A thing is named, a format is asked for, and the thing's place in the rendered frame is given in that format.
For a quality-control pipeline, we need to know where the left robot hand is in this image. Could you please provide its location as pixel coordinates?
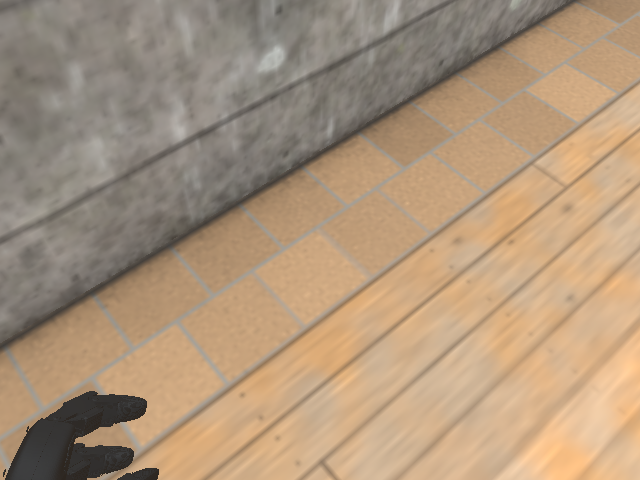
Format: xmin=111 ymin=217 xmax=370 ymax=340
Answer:
xmin=3 ymin=391 xmax=159 ymax=480

